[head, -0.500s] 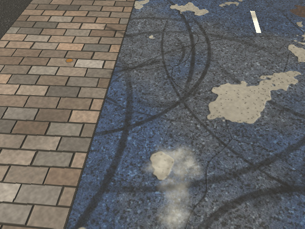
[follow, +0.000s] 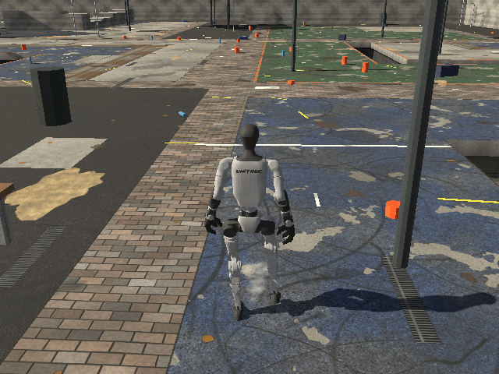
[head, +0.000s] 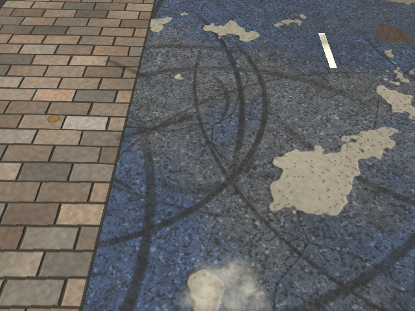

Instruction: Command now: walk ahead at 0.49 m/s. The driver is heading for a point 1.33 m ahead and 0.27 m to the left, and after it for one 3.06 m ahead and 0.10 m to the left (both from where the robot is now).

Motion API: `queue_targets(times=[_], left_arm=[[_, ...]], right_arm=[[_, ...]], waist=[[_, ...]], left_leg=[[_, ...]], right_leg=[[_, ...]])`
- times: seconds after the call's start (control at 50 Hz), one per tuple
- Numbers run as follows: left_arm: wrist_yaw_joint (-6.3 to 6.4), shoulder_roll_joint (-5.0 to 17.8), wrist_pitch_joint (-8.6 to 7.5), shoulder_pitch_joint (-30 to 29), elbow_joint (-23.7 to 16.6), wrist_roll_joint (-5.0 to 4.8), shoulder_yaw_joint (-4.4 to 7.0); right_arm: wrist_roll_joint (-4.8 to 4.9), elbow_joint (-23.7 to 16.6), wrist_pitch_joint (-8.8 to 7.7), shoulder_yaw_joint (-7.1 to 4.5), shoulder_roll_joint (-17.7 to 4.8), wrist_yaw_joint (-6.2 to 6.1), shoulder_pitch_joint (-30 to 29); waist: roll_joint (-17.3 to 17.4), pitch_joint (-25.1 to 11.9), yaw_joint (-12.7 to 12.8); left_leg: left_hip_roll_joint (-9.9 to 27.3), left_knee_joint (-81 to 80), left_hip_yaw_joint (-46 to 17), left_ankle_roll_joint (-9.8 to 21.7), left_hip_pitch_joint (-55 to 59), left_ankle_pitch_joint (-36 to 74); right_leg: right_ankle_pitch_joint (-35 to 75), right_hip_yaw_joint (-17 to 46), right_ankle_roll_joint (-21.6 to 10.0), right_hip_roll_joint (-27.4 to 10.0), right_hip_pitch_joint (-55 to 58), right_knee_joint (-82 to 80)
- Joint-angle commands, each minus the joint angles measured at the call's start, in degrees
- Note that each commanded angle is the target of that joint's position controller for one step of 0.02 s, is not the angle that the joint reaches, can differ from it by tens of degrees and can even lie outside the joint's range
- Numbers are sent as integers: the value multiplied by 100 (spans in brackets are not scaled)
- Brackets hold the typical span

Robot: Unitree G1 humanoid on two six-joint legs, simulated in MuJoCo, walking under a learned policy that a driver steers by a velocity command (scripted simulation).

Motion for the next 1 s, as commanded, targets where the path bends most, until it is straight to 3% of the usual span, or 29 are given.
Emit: queue_targets(times=[0.02,0.1,0.2,0.24,0.26,0.28,0.3,0.32,0.34,0.36,0.38,0.4,0.42,0.46,0.52,0.64,0.74,0.8,0.82,0.84,0.86,0.88,0.9,0.92,0.94,0.96,1.0], left_arm=[[40,265,19,195,-242,72,78],[-34,164,-50,-733,-486,18,38],[-209,245,-101,-1429,-768,-57,15],[-267,371,-152,-1299,-801,-57,54],[-276,476,-176,-991,-741,-53,109],[-260,675,-190,-270,-526,-42,230],[-216,1081,-202,896,-226,-10,388],[-202,1749,-154,1685,-71,84,555],[-226,1318,-148,1779,-44,72,431],[-226,955,-162,1255,-131,41,308],[-226,743,-149,677,-274,31,231],[-255,561,-140,283,-335,49,170],[-280,422,-154,109,-338,82,125],[-306,405,-179,203,-208,100,127],[-229,626,-187,527,-17,105,188],[-84,727,-96,1016,201,36,190],[-41,773,11,1417,468,-15,231],[-6,870,86,1294,496,-31,286],[-4,928,110,1174,469,-26,302],[-6,889,144,1048,441,-11,284],[-10,740,151,1003,354,42,213],[-75,145,55,1645,289,71,34],[-112,91,-101,1648,374,20,-6],[-140,626,-205,1146,224,-147,141],[-121,738,-241,678,69,-202,160],[-75,698,-216,439,28,-127,188],[-21,476,-42,669,88,-40,226]], right_arm=[[7,-311,-103,-119,-755,-113,-228],[97,-215,-26,-146,-916,-203,236],[153,-26,94,-183,-976,-218,650],[157,-17,154,-218,-1043,-231,599],[153,-40,186,-228,-1085,-234,487],[127,-73,218,-200,-1020,-232,380],[47,-187,218,-104,-797,-229,327],[24,-292,97,98,-140,-175,911],[112,-205,-64,78,-315,-146,926],[268,-352,-149,-72,-883,-123,400],[279,-461,-162,-89,-934,-144,11],[199,-489,-127,-110,-857,-180,-188],[141,-481,-44,-146,-778,-208,-147],[122,-412,107,-129,-513,-220,62],[77,-583,174,-166,-520,-246,-346],[89,-955,117,-129,-369,-169,-1614],[148,-1235,54,-96,-397,-26,-2325],[154,-1275,-6,-141,-540,57,-2183],[149,-1197,-21,-205,-665,53,-1844],[137,-967,-22,-324,-852,29,-1097],[114,-660,-15,-469,-1185,-20,-15],[-2,-504,21,-612,-1749,-61,825],[61,-477,44,-502,-1460,-50,866],[110,-527,30,-395,-1143,-48,420],[106,-669,31,-327,-930,-56,-126],[54,-721,18,-266,-742,-27,-546],[-23,-691,-25,-201,-517,13,-798]], waist=[[439,313,266],[442,309,-69],[523,469,-274],[597,389,-125],[658,227,84],[615,-184,459],[322,-1004,901],[-1096,-1857,822],[-1284,-2236,849],[-868,-1385,745],[-455,-891,571],[-121,-509,408],[-182,-322,217],[-243,-205,61],[-90,19,67],[-112,285,407],[-121,557,580],[-210,405,372],[-304,174,165],[-289,-257,-231],[-87,-970,-648],[1147,-1908,-538],[1665,-2379,-521],[1329,-1582,-475],[933,-940,-314],[526,-476,-117],[722,-248,233]], left_leg=[[1597,-1181,-1186,978,-603,406],[1516,-1088,-920,728,-87,489],[1872,-681,-1020,647,829,338],[2009,-368,-1100,557,1081,623],[1974,-14,-1046,481,1093,1280],[1707,845,-818,351,988,2228],[1355,2384,-495,152,192,2091],[393,4757,-54,-316,-2247,-34],[237,5719,-939,-265,-3103,-2403],[607,6079,-1069,-131,-3594,-2083],[938,5907,-895,-89,-3493,-1514],[1137,5531,-798,-119,-3262,-1097],[1309,5179,-813,-140,-2910,-815],[1340,4921,-720,-217,-2545,-554],[1375,4275,-694,-347,-3028,37],[1169,2290,-472,-407,-3031,1369],[1052,1552,-455,-266,-3200,1061],[894,1311,-336,-62,-2678,459],[711,1273,-180,26,-2063,314],[494,1191,-2,156,-1026,335],[818,1369,-378,399,649,493],[2344,1197,-2825,1264,3086,-219],[2829,188,-4629,1509,3457,-733],[2645,63,-3998,1193,2790,-1033],[2458,-54,-3150,982,1854,-769],[2220,-284,-2527,868,920,-344],[1859,-644,-1842,735,-8,37]], right_leg=[[915,6,158,-239,-127,-801],[1746,-212,204,19,46,-2462],[1242,-247,98,185,41,-3332],[777,-296,-64,280,366,-3568],[610,-419,-160,418,863,-3683],[562,-573,-300,616,1817,-3808],[705,-57,-611,153,3493,-3651],[81,2414,-1502,-1296,5858,-3967],[-385,3940,-1719,-1620,6134,-4779],[-415,3160,-1387,-1435,5440,-4823],[16,2300,-1192,-1210,4593,-4920],[424,1723,-1095,-954,3826,-5144],[661,1284,-982,-722,3319,-5351],[1099,847,-1013,-524,2873,-5609],[1774,494,-1085,-510,2951,-5759],[1482,41,-885,-359,3238,-5927],[1452,70,-854,-684,4090,-5658],[2252,63,-731,-821,4398,-5202],[3152,-5,-666,-764,4373,-4820],[3983,-200,-546,-524,4193,-3963],[3564,-415,-357,-205,3334,-2587],[1243,-665,70,666,941,-194],[-2049,138,84,1086,-2,911],[-1867,394,-51,705,-547,1359],[-1339,183,-131,370,-580,1203],[-859,68,-125,125,-329,811],[-408,106,-114,-132,379,268]])
Keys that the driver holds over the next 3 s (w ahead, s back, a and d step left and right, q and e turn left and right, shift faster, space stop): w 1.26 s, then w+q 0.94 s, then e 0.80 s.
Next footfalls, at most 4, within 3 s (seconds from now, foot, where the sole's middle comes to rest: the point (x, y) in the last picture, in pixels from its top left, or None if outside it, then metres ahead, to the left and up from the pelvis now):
0.30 right None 0.34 -0.17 -0.78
0.86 left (188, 272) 0.65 0.07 -0.78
1.42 right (248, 195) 0.97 -0.16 -0.78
1.96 left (170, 156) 1.18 0.15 -0.78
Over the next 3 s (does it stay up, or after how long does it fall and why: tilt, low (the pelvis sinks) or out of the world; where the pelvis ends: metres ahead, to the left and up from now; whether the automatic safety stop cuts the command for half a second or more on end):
stays up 1.37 0.19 0.00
